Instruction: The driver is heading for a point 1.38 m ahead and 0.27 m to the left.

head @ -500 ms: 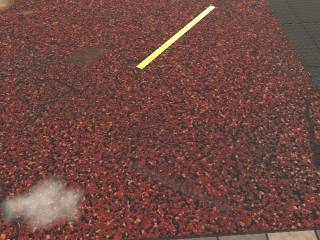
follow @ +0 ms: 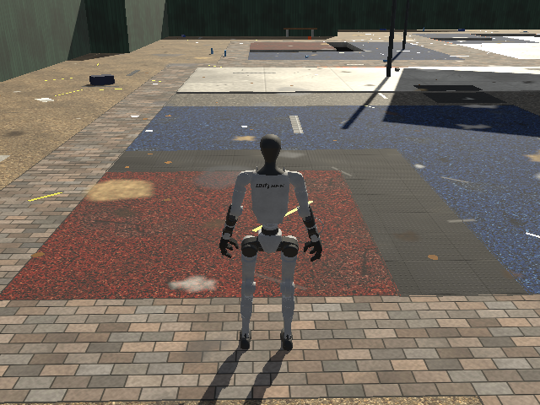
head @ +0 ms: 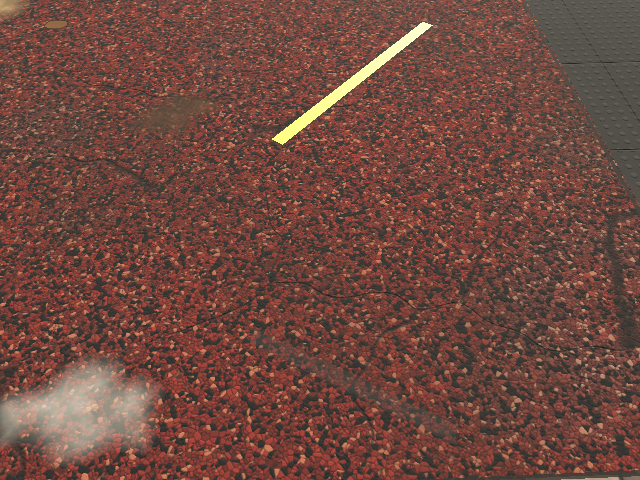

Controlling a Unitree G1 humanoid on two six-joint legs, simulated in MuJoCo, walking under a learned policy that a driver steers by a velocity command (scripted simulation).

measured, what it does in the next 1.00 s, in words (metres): walks ahead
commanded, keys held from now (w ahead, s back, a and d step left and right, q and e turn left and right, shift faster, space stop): no key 0.38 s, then w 0.62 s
